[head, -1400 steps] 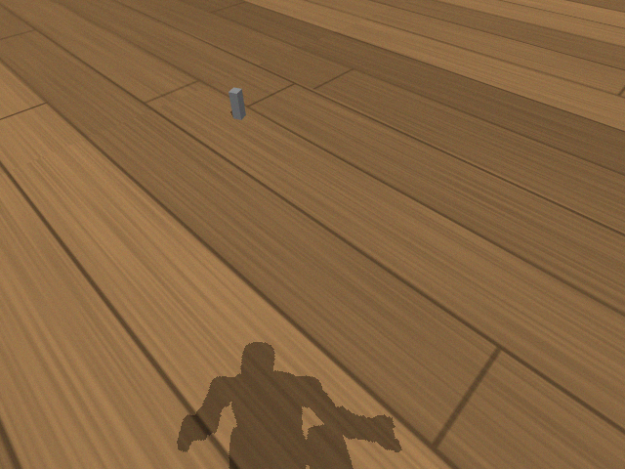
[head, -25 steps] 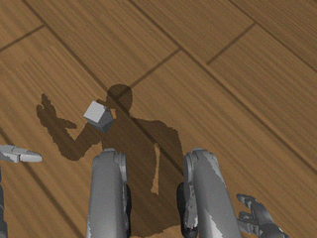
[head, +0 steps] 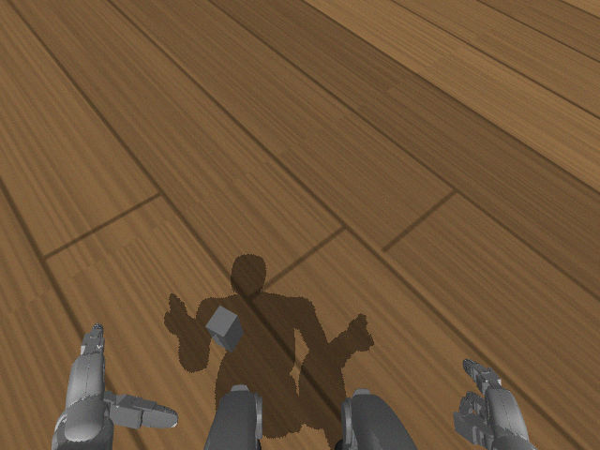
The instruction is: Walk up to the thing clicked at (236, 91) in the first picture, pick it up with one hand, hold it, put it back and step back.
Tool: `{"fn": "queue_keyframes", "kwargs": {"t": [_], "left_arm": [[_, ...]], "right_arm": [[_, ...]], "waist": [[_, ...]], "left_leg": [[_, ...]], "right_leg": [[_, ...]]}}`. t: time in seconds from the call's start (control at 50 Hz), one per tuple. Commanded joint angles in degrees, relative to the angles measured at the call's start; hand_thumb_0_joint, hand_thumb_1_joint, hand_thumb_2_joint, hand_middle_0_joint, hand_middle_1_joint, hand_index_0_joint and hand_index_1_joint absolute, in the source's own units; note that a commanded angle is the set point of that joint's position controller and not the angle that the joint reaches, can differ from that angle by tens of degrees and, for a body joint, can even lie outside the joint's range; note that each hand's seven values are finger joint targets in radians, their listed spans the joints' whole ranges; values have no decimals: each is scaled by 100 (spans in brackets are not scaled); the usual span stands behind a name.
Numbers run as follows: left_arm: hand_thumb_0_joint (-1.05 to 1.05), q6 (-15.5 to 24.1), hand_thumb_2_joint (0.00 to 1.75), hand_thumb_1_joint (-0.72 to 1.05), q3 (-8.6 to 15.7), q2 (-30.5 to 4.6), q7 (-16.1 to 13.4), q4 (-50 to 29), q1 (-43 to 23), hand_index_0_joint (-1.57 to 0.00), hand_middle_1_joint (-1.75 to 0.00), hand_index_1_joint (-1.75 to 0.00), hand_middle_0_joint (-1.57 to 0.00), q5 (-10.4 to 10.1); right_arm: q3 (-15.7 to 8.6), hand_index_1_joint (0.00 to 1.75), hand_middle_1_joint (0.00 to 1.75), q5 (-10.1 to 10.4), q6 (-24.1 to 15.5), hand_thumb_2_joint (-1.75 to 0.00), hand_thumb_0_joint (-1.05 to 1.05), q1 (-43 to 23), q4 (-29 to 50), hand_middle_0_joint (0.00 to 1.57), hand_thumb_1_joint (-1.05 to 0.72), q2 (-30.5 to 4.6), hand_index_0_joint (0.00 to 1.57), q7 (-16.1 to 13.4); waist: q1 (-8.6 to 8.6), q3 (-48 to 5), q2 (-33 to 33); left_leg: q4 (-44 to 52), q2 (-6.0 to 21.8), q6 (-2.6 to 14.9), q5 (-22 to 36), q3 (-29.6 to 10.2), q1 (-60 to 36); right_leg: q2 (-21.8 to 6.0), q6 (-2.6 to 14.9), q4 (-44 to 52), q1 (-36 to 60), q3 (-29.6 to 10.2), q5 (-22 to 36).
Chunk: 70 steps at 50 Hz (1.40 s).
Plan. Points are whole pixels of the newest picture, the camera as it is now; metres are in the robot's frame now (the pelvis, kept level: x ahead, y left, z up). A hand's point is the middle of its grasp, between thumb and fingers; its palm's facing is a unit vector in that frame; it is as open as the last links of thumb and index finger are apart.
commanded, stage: home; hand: left
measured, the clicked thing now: (226, 330) +0.43 +0.19 -0.56
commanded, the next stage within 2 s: none
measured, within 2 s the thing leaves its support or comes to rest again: neither
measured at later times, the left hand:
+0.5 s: hand (134, 405) +0.19 +0.20 +0.02, palm faces +0.14 -0.95 -0.29, open 17.6 cm
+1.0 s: hand (151, 403) +0.19 +0.18 +0.02, palm faces +0.13 -0.95 -0.28, open 17.4 cm
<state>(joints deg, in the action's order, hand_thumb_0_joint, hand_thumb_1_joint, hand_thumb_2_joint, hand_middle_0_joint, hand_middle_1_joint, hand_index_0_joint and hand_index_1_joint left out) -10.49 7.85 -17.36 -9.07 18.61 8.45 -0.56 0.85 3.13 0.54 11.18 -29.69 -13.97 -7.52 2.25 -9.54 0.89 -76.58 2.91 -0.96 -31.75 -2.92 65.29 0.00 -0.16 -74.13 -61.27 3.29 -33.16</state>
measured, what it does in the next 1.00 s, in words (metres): rises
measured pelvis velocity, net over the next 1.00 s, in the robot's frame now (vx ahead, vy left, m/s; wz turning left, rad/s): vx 0.03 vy -0.01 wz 0.02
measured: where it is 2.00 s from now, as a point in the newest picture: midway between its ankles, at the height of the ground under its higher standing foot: outside the picture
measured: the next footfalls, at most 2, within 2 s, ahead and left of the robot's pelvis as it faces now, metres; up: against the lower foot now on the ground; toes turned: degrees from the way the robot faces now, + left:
none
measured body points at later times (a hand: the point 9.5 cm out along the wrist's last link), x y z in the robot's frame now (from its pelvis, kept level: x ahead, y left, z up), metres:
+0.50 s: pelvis +0.03 +0.01 +0.07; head +0.06 +0.01 +0.52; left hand +0.18 +0.25 +0.04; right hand +0.20 -0.22 +0.00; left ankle +0.04 +0.13 -0.61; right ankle +0.02 -0.13 -0.61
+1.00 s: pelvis +0.03 -0.01 +0.07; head +0.05 -0.01 +0.52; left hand +0.18 +0.23 +0.04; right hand +0.19 -0.25 +0.00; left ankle +0.04 +0.13 -0.61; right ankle +0.02 -0.13 -0.61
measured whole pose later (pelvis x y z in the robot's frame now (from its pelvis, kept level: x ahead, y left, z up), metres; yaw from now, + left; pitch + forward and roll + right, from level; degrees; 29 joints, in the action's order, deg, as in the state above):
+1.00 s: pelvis +0.03 -0.01 +0.07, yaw +1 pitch +8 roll -2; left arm -15.0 -0.4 -11.4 -7.5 0.0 26.8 -0.9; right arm 1.5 1.1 -6.1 16.4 -28.6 -12.6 -9.9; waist 1.2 -6.1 2.1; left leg -54.6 2.6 -1.3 -26.1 -1.9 36.6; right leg -0.1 0.0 -52.5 -32.9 3.0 -27.5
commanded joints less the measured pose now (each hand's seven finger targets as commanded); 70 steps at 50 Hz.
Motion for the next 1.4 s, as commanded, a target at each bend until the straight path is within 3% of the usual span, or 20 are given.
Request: {"fn": "queue_keyframes", "kwargs": {"t": [0.0, 0.06, 0.12, 0.18, 0.24, 0.34, 0.42, 0.52, 0.7, 0.86, 0.94, 1.1, 1.38], "left_arm": [[0, -12, 5, -56, 116, -750, -246, -1487, 268, -5, -5, -5, -5, 21], [0, -152, 5, -56, -65, -583, -279, -1854, 671, -5, -5, -5, -5, 8], [0, -272, 5, -56, -403, -260, -282, -2282, 1065, -5, -5, -5, -5, -12], [0, -351, 4, -57, -497, -171, -264, -2742, 1533, -5, -5, -5, -5, -21], [0, -389, 3, -59, -599, -50, -212, -2892, 1754, -4, -5, -5, -4, -6], [0, -338, 3, -60, -505, -90, -107, -3103, 1940, -4, -4, -4, -4, -9], [0, -244, 4, -57, -548, -2, -37, -3040, 1717, -5, -5, -5, -5, 35], [0, -205, 4, -58, -600, 13, -14, -3247, 1552, -5, -5, -5, -5, 54], [0, -222, 5, -57, -522, 1, 19, -2820, 1814, -5, -5, -5, -5, 50], [0, -166, 5, -56, -487, -15, 63, -2877, 1719, -5, -5, -5, -5, 26], [0, -162, 5, -56, -450, -73, 55, -2980, 1734, -5, -5, -5, -5, 34], [0, -163, 4, -58, -556, 44, 79, -2812, 1729, -5, -5, -5, -5, 32], [0, -89, 4, -59, -465, -22, 80, -2872, 1609, -5, -5, -5, -5, 21]], "right_arm": [[-251, 30, 30, -30, -314, -90, 0, 188, 733, 20, -90, -604, 20, -224], [-239, 30, 30, -60, -366, -90, 0, 256, 821, 20, -90, -570, 20, -314], [-210, 30, 30, -89, -449, -90, 0, 280, 913, 20, -90, -489, 20, -357], [-211, 30, 30, -92, -540, -90, 0, 226, 1066, 20, -90, -470, 20, -402], [-194, 30, 30, -132, -622, -90, 0, 204, 1114, 20, -90, -429, 20, -410], [-202, 30, 30, -165, -716, -90, 0, 156, 1219, 20, -90, -447, 20, -392], [-204, 30, 30, -222, -811, -90, 0, 185, 1173, 20, -90, -451, 20, -369], [-230, 30, 30, -247, -922, -90, 0, 165, 1150, 20, -90, -499, 20, -349], [-199, 30, 30, -248, -956, -90, 0, 135, 1058, 20, -90, -476, 20, -346], [-200, 30, 30, -233, -984, -90, 0, 74, 1067, 20, -90, -455, 20, -318], [-260, 30, 30, -232, -996, -90, 0, 137, 1027, 20, -90, -505, 20, -334], [-211, 30, 30, -247, -1010, -90, 0, 121, 986, 20, -90, -456, 20, -343], [-219, 30, 30, -249, -1061, -90, 0, 43, 979, 20, -90, -474, 20, -335]], "waist": [[-4, -1465, 431], [-15, -1193, 561], [28, -916, 458], [-32, -717, 328], [-26, -265, 116], [-76, -33, -78], [-6, -29, 50], [-6, -340, 412], [-61, -249, -73], [-86, -101, -27], [-66, -417, 92], [-48, -241, 16], [-95, -136, 24]], "left_leg": [[1714, -174, 137, 1473, 189, -2330], [2138, -157, 115, 1660, 170, -2741], [2428, -152, 115, 1628, 163, -2941], [2655, -140, 111, 1748, 126, -3146], [2873, -135, 119, 1494, 97, -3120], [2940, -169, 130, 1618, 183, -3152], [2995, -176, 110, 1539, 195, -3254], [3069, -165, 56, 1650, 143, -3601], [2896, -225, 132, 1944, 250, -3449], [2938, -270, 154, 1548, 345, -3362], [2882, -245, 141, 1974, 323, -3558], [2961, -227, 142, 1824, 281, -3518], [3079, -236, 142, 1415, 296, -3476]], "right_leg": [[93, 103, 1759, 1737, -102, 1642], [115, 107, 2075, 2063, -26, 1780], [124, 99, 2347, 2312, 22, 1763], [168, 97, 2517, 2480, 103, 1803], [196, 78, 2726, 2544, 164, 1574], [171, 40, 2911, 2730, 116, 1655], [159, 50, 2918, 2754, 68, 1585], [172, 77, 2851, 2840, 65, 1650], [131, -3, 3049, 3038, 5, 2028], [77, -29, 3206, 3011, -91, 1731], [96, -10, 3054, 3123, -68, 2159], [117, 1, 3094, 3021, -20, 1944], [98, 28, 3188, 3003, -32, 1510]]}}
